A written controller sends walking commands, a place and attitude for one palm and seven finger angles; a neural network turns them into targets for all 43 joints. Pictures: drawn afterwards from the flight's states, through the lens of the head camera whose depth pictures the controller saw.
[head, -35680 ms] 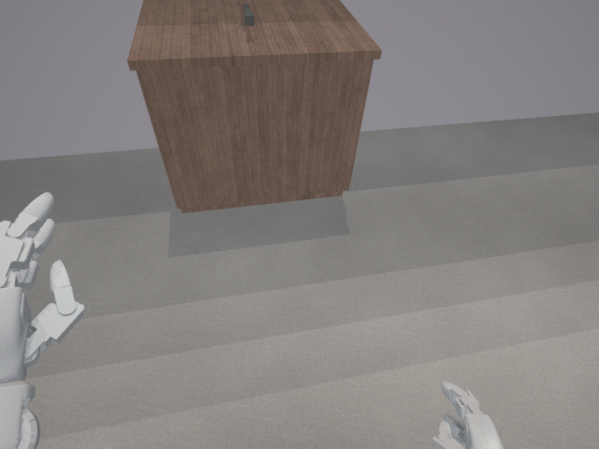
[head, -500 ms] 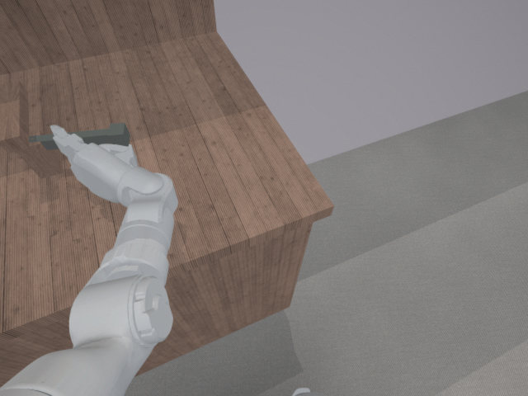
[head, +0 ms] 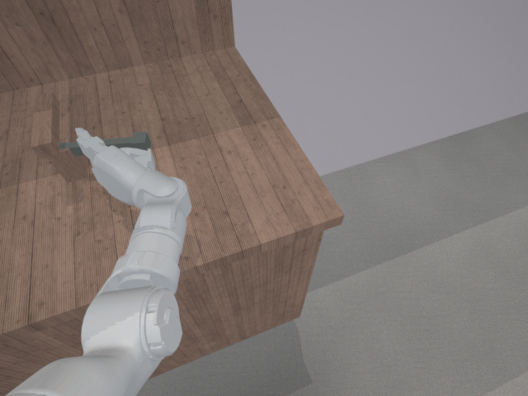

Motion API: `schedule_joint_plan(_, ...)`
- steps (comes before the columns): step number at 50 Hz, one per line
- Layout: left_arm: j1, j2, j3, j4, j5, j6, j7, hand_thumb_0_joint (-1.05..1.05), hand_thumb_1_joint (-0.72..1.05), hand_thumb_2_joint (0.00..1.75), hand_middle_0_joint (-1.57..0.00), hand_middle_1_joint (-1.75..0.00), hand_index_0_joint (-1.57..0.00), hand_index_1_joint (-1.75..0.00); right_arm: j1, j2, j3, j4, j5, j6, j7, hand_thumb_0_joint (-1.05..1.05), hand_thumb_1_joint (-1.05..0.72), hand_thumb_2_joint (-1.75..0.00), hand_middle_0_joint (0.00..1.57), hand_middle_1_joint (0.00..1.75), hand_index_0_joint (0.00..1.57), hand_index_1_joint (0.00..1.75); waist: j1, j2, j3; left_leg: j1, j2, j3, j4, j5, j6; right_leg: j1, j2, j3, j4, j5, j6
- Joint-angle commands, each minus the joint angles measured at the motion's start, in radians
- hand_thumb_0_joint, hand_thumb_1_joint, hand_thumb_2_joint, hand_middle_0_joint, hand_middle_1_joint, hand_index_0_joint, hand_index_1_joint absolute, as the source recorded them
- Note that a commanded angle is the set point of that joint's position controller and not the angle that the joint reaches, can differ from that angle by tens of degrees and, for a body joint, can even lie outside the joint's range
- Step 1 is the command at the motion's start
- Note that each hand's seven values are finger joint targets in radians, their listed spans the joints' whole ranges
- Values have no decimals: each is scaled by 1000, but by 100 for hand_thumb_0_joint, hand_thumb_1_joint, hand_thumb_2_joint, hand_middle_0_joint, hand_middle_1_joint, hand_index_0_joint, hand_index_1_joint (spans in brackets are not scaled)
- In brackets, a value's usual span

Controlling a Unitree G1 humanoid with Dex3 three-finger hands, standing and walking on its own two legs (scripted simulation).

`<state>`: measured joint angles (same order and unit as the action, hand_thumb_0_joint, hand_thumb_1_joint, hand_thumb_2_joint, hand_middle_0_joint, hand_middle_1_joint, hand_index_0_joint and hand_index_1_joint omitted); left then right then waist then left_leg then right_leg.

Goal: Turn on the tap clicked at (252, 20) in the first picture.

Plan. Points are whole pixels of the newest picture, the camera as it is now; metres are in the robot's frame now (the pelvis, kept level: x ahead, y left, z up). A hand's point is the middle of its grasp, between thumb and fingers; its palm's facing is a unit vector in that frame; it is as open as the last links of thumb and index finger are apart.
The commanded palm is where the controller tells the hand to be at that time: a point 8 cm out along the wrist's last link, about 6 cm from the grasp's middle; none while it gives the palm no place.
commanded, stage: lift the hand up off the lever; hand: left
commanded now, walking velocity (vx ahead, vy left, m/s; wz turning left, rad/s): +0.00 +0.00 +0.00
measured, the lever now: (141, 143) +0.53 +0.20 +0.08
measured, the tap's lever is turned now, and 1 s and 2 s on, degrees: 76 76 76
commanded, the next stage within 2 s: draw the hand back beside the body in 1.36 s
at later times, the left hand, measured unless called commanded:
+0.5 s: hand (147, 152) +0.46 +0.17 +0.12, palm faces +0.81 -0.57 -0.13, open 7.8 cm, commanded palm +0.41 +0.19 +0.13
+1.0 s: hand (141, 146) +0.45 +0.17 +0.14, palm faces +0.81 -0.57 -0.11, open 7.8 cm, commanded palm +0.40 +0.19 +0.15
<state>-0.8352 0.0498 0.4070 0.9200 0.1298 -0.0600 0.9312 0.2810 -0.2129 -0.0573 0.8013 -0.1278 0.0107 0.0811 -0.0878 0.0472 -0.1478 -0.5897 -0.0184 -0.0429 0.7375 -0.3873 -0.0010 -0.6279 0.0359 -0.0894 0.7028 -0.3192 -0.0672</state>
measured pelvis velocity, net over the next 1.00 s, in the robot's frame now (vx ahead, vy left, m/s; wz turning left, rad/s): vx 0.00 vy -0.01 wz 0.00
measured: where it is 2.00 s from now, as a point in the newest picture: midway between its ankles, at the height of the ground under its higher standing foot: outside the picture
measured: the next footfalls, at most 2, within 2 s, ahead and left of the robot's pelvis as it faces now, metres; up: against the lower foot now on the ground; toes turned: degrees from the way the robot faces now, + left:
none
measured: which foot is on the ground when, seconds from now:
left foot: down 0.00-1.00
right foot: down 0.00-1.00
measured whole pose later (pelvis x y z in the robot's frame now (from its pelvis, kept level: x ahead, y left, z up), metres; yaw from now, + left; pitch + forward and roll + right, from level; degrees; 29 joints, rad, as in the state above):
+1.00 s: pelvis +0.00 -0.01 +0.01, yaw +0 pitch +9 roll +0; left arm -0.75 0.01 0.38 0.72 0.11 0.10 0.92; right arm 0.25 -0.22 -0.06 0.81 -0.10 0.01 0.04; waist -0.05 0.05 -0.13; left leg -0.43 -0.01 -0.04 0.60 -0.34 -0.01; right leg -0.48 0.05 -0.08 0.59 -0.28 -0.08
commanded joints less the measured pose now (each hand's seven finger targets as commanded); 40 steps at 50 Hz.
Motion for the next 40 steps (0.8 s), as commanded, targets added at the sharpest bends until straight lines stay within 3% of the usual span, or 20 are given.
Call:
schedule_joint_plan(1, -470, 189, -5, -218, 46, -26, 28, 0, 90, 90, -15, -15, -15, -15, 44, -134, -36, -74, 4, -26, -17, 0, -90, -90, 20, 30, 20, 30, -9, -58, -341, 94, -1, 23, -66, 349, -2, 308, -25, 33, -86, 336, 49)
schedule_joint_plan(5, -485, 185, -16, -233, 66, -23, 38, 0, 90, 90, -15, -15, -15, -15, 32, -125, -33, -79, 2, -34, -16, 0, -90, -90, 20, 30, 20, 30, -18, -91, -339, 73, -3, 33, -67, 312, 10, 321, -31, 41, -95, 328, 57)
schedule_joint_plan(6, -481, 231, 15, -240, 75, -22, 39, 0, 90, 90, -15, -15, -15, -15, 33, -130, -34, -73, 1, -34, -20, 0, -90, -90, 20, 30, 20, 30, -3, -58, -342, 76, -4, 30, -71, 309, 8, 325, -32, 45, -95, 318, 52)
schedule_joint_plan(10, -465, 162, -44, -258, 65, -6, 27, 0, 90, 90, -15, -15, -15, -15, 22, -122, -34, -84, 8, -39, -21, 0, -90, -90, 20, 30, 20, 30, -14, -61, -360, 99, -3, 40, -75, 309, 12, 337, -32, 47, -104, 328, 55)
schedule_joint_plan(11, -458, 175, -36, -254, 65, 0, 23, 0, 90, 90, -15, -15, -15, -15, 26, -128, -36, -76, 6, -39, -25, 0, -90, -90, 20, 30, 20, 30, -9, -36, -358, 110, -3, 32, -81, 319, 5, 331, -29, 44, -102, 320, 50)
schedule_joint_plan(12, -445, 134, -68, -249, 54, 8, 16, 0, 90, 90, -15, -15, -15, -15, 24, -123, -33, -82, 12, -41, -22, 0, -90, -90, 20, 30, 20, 30, -15, -51, -342, 115, -1, 35, -86, 323, 7, 326, -29, 40, -108, 323, 51)
schedule_joint_plan(15, -454, 128, -74, -250, 26, 25, 6, 0, 90, 90, -15, -15, -15, -15, 12, -127, -31, -83, 21, -43, -27, 0, -90, -90, 20, 30, 20, 30, -19, -73, -317, 100, -5, 39, -100, 282, 12, 344, -36, 50, -133, 301, 57)
schedule_joint_plan(18, -468, 166, -42, -224, 19, 32, 9, 0, 90, 90, -15, -15, -15, -15, 2, -130, -27, -77, 25, -43, -36, 0, -90, -90, 20, 30, 20, 30, -15, -106, -290, 80, -9, 37, -116, 234, 20, 351, -42, 59, -157, 251, 61)
schedule_joint_plan(20, -514, 159, -59, -249, 29, 27, 13, 0, 90, 90, -15, -15, -15, -15, -6, -124, -27, -74, 24, -46, -36, 0, -90, -90, 20, 30, 20, 30, -20, -83, -292, 91, -11, 40, -114, 225, 22, 345, -45, 65, -165, 243, 63)
schedule_joint_plan(21, -516, 196, -30, -252, 41, 24, 20, 0, 90, 90, -15, -15, -15, -15, -5, -127, -29, -65, 19, -47, -40, 0, -90, -90, 20, 30, 20, 30, -9, -55, -293, 98, -9, 33, -117, 226, 19, 334, -38, 59, -158, 226, 55)
schedule_joint_plan(25, -524, 179, -48, -264, 56, 16, 30, 0, 90, 90, -15, -15, -15, -15, -10, -119, -27, -71, 15, -50, -34, 0, -90, -90, 20, 30, 20, 30, -14, -61, -329, 100, -11, 40, -103, 248, 21, 349, -44, 64, -146, 276, 62)
schedule_joint_plan(26, -515, 222, -13, -251, 61, 19, 32, 0, 90, 90, -15, -15, -15, -15, -6, -125, -30, -64, 12, -48, -40, 0, -90, -90, 20, 30, 20, 30, -5, -66, -331, 94, -12, 36, -105, 241, 21, 353, -42, 62, -145, 263, 59)
schedule_joint_plan(30, -519, 188, -43, -257, 49, 38, 22, 0, 90, 90, -15, -15, -15, -15, -10, -123, -29, -76, 20, -44, -44, 0, -90, -90, 20, 30, 20, 30, -13, -78, -349, 111, -9, 46, -115, 264, 21, 380, -47, 65, -149, 308, 64)
schedule_joint_plan(31, -494, 212, -19, -257, 45, 43, 19, 0, 90, 90, -15, -15, -15, -15, -9, -126, -32, -75, 20, -41, -47, 0, -90, -90, 20, 30, 20, 30, 3, -43, -352, 120, -10, 40, -120, 272, 17, 380, -41, 59, -146, 298, 56)
schedule_joint_plan(32, -510, 164, -63, -253, 42, 49, 15, 0, 90, 90, -15, -15, -15, -15, -10, -123, -27, -77, 23, -43, -44, 0, -90, -90, 20, 30, 20, 30, -14, -55, -339, 132, -6, 44, -120, 287, 18, 366, -42, 56, -147, 316, 58)
schedule_joint_plan(34, -487, 186, -37, -254, 35, 58, 14, 0, 90, 90, -15, -15, -15, -15, -4, -125, -29, -78, 23, -42, -44, 0, -90, -90, 20, 30, 20, 30, -6, -76, -349, 127, -6, 45, -123, 292, 18, 391, -46, 60, -150, 341, 64)
schedule_joint_plan(35, -476, 167, -49, -271, 28, 63, 11, 0, 90, 90, -15, -15, -15, -15, -4, -125, -30, -84, 26, -42, -44, 0, -90, -90, 20, 30, 20, 30, -2, -85, -356, 134, -6, 45, -128, 309, 16, 408, -45, 58, -150, 366, 64)
schedule_joint_plan(36, -450, 189, -27, -282, 26, 65, 10, 0, 90, 90, -15, -15, -15, -15, -6, -129, -34, -82, 26, -41, -46, 0, -90, -90, 20, 30, 20, 30, 12, -65, -363, 147, -8, 43, -132, 319, 14, 412, -40, 54, -149, 361, 58)
schedule_joint_plan(38, -463, 142, -66, -312, 22, 70, 8, 0, 90, 90, -15, -15, -15, -15, -7, -123, -31, -85, 28, -43, -41, 0, -90, -90, 20, 30, 20, 30, 5, -59, -353, 170, -3, 46, -135, 348, 10, 405, -39, 47, -149, 384, 57)
schedule_joint_plan(40, -428, 133, -68, -315, 19, 83, 8, 0, 90, 90, -15, -15, -15, -15, -11, -124, -32, -87, 30, -44, -39, 0, -90, -90, 20, 30, 20, 30, 7, -99, -332, 159, -3, 46, -138, 342, 11, 418, -43, 49, -157, 398, 62)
